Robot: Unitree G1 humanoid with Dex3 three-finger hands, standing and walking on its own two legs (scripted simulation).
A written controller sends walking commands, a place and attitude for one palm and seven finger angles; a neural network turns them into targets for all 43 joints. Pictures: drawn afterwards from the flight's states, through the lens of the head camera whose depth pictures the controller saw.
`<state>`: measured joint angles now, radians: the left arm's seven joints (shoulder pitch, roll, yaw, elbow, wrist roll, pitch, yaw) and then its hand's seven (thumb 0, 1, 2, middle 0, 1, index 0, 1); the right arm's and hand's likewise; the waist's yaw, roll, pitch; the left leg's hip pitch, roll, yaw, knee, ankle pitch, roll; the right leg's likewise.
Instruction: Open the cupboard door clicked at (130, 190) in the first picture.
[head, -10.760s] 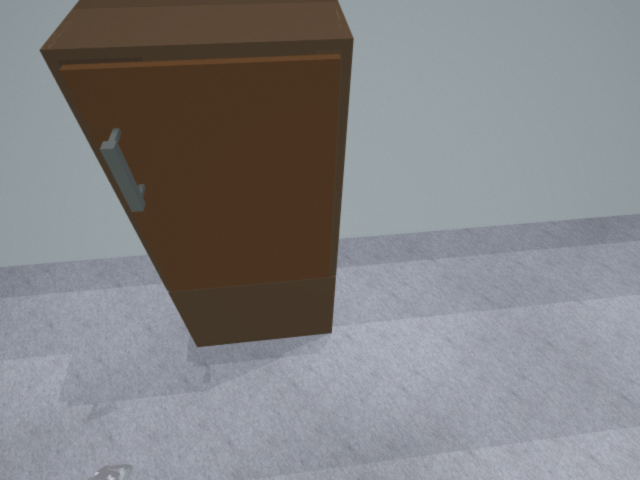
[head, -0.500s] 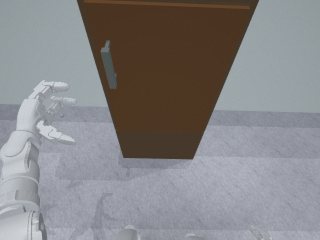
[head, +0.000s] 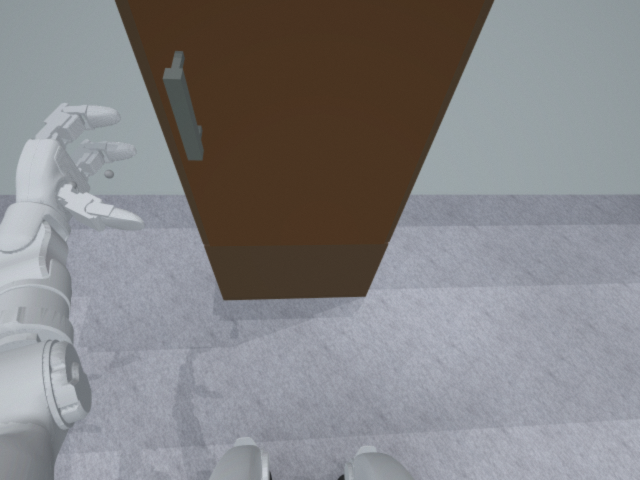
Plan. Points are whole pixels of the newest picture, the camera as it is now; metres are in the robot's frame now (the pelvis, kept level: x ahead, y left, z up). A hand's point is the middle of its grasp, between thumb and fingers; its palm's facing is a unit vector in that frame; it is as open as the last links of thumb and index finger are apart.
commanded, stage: move the hooked fingers beside the handle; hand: left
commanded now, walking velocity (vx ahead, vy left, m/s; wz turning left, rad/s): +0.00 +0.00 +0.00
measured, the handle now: (187, 108) +0.59 +0.17 +0.08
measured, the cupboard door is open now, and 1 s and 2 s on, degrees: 0 0 0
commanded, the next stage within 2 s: slide the fingers in behind the handle in 1.28 s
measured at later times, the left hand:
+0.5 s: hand (140, 123) +0.55 +0.22 +0.09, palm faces +0.01 -1.00 +0.00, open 14.0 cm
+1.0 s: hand (135, 133) +0.53 +0.23 +0.09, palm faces +0.00 -1.00 +0.01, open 14.0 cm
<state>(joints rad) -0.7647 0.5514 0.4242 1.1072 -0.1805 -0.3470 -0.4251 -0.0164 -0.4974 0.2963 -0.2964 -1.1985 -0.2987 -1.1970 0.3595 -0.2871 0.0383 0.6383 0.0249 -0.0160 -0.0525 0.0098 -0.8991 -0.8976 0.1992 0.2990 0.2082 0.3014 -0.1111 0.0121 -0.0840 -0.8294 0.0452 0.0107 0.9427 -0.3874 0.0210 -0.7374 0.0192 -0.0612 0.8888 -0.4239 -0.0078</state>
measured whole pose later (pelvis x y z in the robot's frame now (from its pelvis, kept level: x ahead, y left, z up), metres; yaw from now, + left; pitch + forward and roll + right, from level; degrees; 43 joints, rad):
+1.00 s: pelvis +0.02 +0.01 +0.00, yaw -1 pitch +21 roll -4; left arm -0.93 0.61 0.43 1.19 -0.11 -0.32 -0.34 -0.02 -0.50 0.30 -0.30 -1.20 -0.30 -1.20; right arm 0.40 -0.27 0.04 0.62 -0.01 0.09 -0.01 0.01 -0.90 -0.90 0.20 0.30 0.21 0.30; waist -0.17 0.03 -0.10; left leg -0.92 0.06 0.00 0.98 -0.43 0.03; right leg -0.81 0.04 -0.06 0.88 -0.44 0.00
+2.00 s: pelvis +0.01 +0.00 -0.01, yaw -1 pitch +21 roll -4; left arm -0.96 0.53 0.41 1.21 -0.07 -0.35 -0.23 -0.02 -0.50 0.30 -0.30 -1.20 -0.30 -1.20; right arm 0.40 -0.26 0.04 0.62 -0.02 0.06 0.01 0.01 -0.90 -0.90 0.20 0.30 0.21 0.30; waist -0.19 0.03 -0.11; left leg -0.94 0.06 0.01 1.00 -0.42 0.02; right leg -0.84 0.04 -0.06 0.92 -0.44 -0.01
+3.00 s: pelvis +0.01 -0.01 -0.01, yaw +0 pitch +21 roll -3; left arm -0.98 0.45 0.34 1.21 -0.07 -0.38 -0.11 -0.02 -0.50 0.30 -0.30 -1.20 -0.29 -1.23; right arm 0.41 -0.26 0.02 0.66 -0.03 0.05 0.03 0.01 -0.90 -0.90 0.20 0.30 0.21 0.30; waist -0.18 0.05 -0.11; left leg -0.95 0.06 -0.01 0.99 -0.42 0.01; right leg -0.85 0.04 -0.07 0.94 -0.46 -0.02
